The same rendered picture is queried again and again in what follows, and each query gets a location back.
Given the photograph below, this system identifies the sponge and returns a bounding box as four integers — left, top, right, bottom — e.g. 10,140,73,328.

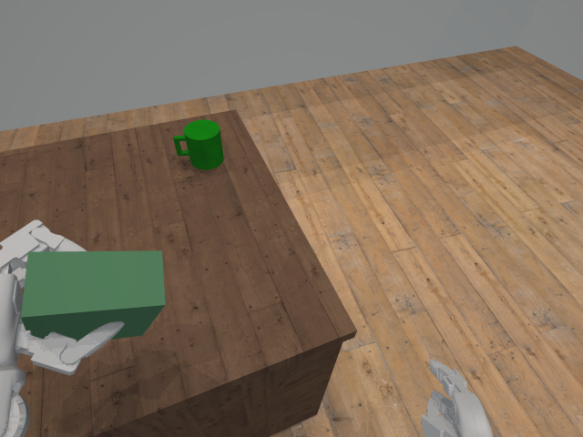
21,250,166,341

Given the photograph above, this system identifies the table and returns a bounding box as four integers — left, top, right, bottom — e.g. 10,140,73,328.
0,109,357,437

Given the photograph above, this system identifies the robot right hand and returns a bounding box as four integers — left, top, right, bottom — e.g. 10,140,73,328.
422,360,493,437

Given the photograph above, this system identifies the robot left hand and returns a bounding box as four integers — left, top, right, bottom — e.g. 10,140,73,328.
0,220,125,376

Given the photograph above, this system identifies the left robot forearm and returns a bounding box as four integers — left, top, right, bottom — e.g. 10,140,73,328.
0,366,30,437

